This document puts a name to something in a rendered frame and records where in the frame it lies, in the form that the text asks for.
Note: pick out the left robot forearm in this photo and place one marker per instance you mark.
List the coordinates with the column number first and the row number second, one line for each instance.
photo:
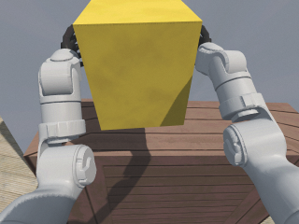
column 59, row 93

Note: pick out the right robot upper arm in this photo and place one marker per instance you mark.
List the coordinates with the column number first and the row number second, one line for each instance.
column 258, row 147

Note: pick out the carton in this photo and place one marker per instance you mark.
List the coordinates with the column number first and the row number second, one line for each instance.
column 139, row 57

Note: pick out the right robot forearm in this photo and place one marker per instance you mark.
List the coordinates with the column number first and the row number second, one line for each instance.
column 227, row 69

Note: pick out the pedestal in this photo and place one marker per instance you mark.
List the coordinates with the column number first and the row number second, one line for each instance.
column 169, row 174

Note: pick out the robot right hand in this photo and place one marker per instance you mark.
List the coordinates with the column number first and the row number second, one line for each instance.
column 204, row 37

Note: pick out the robot left hand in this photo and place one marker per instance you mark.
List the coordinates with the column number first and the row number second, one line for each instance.
column 69, row 41

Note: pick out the left robot upper arm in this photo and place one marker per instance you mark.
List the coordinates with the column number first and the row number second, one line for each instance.
column 62, row 173

